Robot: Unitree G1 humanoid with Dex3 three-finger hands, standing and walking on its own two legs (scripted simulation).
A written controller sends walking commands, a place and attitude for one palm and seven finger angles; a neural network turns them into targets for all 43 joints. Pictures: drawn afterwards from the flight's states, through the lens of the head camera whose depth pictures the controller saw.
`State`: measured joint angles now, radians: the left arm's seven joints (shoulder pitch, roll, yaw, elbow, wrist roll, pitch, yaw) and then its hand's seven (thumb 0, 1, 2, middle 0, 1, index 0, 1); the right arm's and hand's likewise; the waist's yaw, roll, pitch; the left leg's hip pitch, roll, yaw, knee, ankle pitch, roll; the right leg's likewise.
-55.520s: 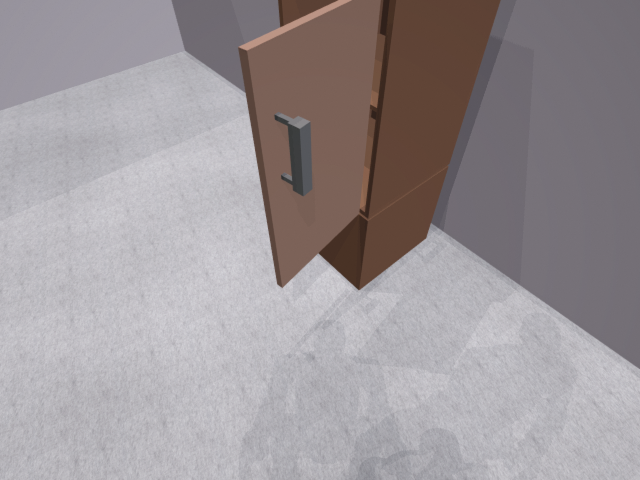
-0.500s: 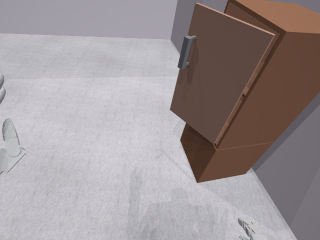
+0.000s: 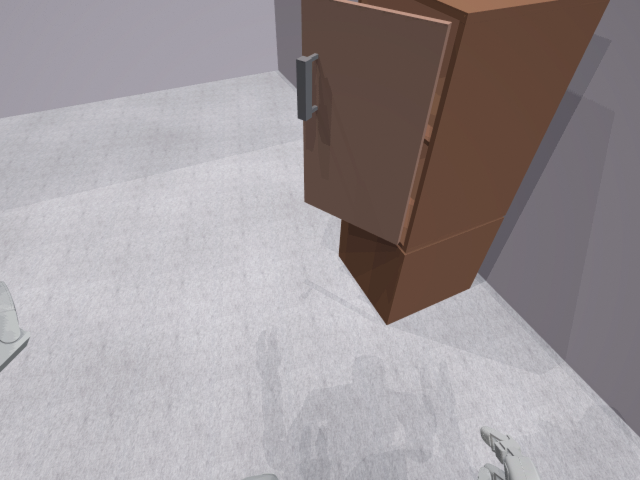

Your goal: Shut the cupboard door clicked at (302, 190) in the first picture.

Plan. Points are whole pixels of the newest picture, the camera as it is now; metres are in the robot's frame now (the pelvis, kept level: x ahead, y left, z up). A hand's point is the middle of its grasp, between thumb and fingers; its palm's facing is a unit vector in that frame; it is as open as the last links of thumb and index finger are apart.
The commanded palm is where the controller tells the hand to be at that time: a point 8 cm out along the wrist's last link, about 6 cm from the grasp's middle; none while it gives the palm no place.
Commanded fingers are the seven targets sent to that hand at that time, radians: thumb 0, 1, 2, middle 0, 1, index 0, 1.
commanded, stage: stop stepping back and stand still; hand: left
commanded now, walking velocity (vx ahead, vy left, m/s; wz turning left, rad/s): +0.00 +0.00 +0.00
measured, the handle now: (309, 86) +0.96 +0.08 +0.06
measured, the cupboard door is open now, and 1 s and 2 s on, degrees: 30 30 30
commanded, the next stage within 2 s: let the arm hang, fingers relaxed in 0.08 s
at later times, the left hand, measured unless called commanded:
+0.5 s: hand out of the picture +0.09 +0.19 -0.16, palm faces +0.15 -0.97 -0.18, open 6.9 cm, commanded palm none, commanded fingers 0.00 0.90 0.90 -0.20 -0.30 -0.20 -0.30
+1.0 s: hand out of the picture +0.01 +0.21 -0.16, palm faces +0.11 -0.98 -0.18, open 7.4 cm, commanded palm none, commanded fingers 0.00 0.90 0.90 -0.20 -0.30 -0.20 -0.30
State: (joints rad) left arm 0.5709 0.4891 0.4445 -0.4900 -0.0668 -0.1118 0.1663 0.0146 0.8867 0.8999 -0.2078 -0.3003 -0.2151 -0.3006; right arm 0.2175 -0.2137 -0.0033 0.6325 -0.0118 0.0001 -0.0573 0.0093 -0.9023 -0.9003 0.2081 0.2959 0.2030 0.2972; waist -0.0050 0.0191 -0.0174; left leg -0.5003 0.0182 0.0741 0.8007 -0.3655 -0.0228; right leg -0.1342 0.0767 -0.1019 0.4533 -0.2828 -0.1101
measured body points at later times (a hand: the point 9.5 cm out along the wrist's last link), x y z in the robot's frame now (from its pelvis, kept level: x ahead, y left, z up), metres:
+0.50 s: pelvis +0.02 +0.01 -0.01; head +0.05 +0.00 +0.44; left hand +0.08 +0.24 -0.14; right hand +0.12 -0.20 -0.16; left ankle +0.04 +0.14 -0.72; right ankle +0.02 -0.08 -0.73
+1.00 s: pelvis +0.02 +0.04 +0.01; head +0.01 +0.04 +0.46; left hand +0.00 +0.26 -0.15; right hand +0.05 -0.19 -0.15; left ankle +0.02 +0.13 -0.73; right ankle +0.02 -0.08 -0.73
